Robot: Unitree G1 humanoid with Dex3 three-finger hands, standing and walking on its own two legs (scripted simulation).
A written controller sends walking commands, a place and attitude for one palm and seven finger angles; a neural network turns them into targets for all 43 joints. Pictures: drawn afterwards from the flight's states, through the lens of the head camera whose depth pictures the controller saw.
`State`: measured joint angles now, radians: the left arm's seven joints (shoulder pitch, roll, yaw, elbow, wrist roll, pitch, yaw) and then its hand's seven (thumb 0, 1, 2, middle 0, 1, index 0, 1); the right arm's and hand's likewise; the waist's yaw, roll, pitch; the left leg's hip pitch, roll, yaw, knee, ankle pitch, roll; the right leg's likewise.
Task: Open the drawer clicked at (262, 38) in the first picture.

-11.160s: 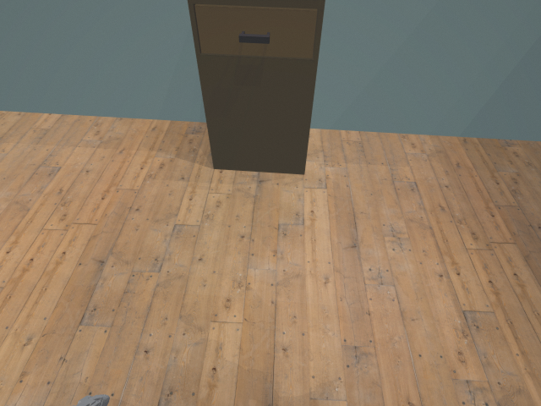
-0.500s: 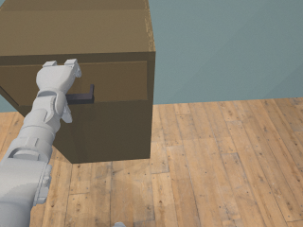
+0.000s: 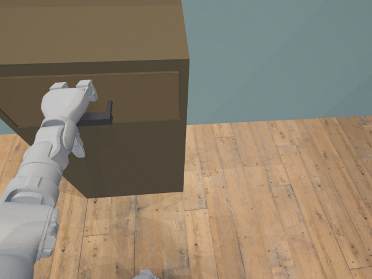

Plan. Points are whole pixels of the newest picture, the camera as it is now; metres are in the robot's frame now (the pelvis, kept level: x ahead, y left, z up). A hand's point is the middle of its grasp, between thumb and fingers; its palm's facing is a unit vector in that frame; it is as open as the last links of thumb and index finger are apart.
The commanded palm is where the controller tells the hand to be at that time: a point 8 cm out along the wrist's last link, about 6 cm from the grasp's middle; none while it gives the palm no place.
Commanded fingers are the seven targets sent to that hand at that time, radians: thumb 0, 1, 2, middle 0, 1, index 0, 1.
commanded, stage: lower the fingers behind the handle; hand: left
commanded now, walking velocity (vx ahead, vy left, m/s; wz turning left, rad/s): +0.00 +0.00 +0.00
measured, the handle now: (88, 112) +0.52 +0.23 +0.00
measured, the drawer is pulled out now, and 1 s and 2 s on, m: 0.00 0.00 0.00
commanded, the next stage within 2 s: lift the fingers back up to retry in 1.30 s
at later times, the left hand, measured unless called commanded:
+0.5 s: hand (79, 123) +0.47 +0.24 +0.02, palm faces -0.05 -0.03 -1.00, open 13.8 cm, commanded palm +0.46 +0.24 +0.06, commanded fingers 0.00 -0.50 0.30 -0.30 -1.20 -0.30 -1.20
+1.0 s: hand (80, 125) +0.47 +0.24 +0.01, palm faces -0.03 +0.00 -1.00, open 13.8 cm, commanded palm +0.46 +0.23 +0.04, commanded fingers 0.00 -0.50 0.30 -0.30 -1.20 -0.30 -1.20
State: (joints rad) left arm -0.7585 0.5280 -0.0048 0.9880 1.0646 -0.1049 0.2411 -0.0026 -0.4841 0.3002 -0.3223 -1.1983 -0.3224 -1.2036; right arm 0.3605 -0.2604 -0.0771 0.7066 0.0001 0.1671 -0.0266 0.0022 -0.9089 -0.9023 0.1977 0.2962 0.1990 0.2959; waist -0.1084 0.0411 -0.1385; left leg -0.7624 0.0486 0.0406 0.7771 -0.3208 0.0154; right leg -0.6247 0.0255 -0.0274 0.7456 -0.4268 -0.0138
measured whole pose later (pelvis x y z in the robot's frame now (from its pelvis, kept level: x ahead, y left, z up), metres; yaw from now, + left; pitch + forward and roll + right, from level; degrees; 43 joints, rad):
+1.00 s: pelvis -0.03 +0.01 -0.03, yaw +0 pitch +22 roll -3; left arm -0.89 0.55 -0.06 1.09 1.10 -0.05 0.30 0.00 -0.48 0.30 -0.27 -1.34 -0.32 -1.20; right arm 0.38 -0.25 -0.04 0.68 0.00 0.14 -0.03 0.00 -0.91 -0.90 0.20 0.30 0.20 0.30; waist -0.14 0.04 -0.17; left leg -0.99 0.06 0.02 0.96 -0.35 0.03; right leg -0.84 0.03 -0.04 0.93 -0.47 0.00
